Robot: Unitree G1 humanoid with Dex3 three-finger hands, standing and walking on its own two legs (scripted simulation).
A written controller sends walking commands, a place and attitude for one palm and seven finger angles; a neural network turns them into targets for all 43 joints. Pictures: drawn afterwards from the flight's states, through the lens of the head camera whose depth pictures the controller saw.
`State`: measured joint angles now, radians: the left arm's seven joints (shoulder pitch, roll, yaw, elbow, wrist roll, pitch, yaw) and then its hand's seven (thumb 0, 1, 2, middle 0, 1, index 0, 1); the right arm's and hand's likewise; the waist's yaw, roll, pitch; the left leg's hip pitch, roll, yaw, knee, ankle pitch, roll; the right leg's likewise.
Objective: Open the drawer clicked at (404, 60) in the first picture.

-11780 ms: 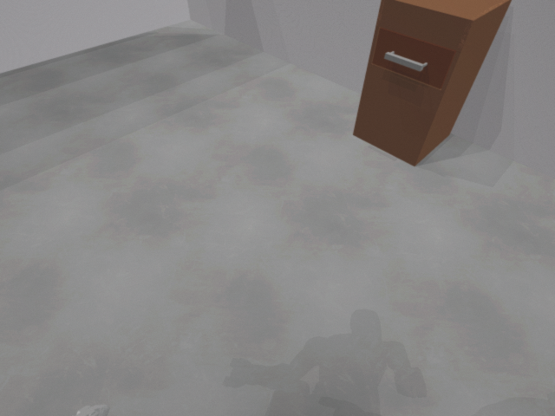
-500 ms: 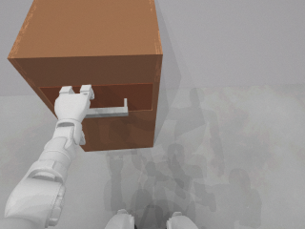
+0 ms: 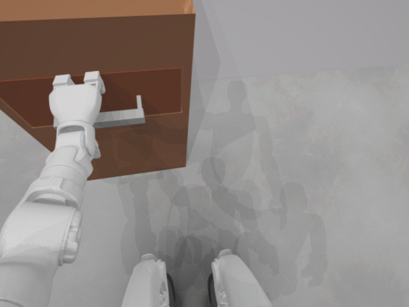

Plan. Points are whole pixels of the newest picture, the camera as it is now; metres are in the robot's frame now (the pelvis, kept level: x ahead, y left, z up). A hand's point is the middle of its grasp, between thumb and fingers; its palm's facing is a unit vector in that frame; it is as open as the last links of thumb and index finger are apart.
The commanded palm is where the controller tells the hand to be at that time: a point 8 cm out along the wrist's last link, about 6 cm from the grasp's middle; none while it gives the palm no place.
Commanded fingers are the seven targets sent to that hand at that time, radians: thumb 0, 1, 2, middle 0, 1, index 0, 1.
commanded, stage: move the hooked fingers above the handle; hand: left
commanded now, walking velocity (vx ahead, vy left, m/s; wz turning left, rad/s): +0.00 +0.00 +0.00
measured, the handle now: (101, 111) +0.56 +0.19 -0.09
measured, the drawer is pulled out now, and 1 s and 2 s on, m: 0.00 0.00 0.00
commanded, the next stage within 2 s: lower the fingers behind the handle in 0.56 s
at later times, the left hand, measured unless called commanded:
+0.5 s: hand (91, 120) +0.49 +0.19 -0.02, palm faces -0.05 -0.02 -1.00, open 13.8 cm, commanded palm +0.48 +0.18 +0.02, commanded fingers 0.00 -0.50 0.30 -0.30 -1.20 -0.30 -1.20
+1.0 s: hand (94, 125) +0.50 +0.19 -0.05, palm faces -0.08 -0.03 -1.00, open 13.8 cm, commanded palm +0.49 +0.18 +0.00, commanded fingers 0.00 -0.50 0.30 -0.30 -1.20 -0.30 -1.20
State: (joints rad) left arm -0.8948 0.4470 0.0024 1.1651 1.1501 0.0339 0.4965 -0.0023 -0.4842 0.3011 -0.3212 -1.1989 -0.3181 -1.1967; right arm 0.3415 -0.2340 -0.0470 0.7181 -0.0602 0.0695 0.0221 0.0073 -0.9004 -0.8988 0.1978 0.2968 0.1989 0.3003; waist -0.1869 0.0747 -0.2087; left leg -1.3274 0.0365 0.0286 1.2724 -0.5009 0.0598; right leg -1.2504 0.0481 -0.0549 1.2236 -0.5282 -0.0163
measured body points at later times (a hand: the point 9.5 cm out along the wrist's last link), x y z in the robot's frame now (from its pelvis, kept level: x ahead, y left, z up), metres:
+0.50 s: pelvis +0.01 -0.01 +0.01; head +0.15 +0.00 +0.44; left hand +0.49 +0.19 +0.03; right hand +0.04 -0.28 -0.11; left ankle +0.03 +0.08 -0.62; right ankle +0.01 -0.12 -0.62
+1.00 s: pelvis +0.01 -0.01 +0.00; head +0.16 +0.00 +0.42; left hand +0.49 +0.19 +0.01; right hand +0.02 -0.28 -0.13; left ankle +0.03 +0.08 -0.62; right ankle +0.01 -0.12 -0.62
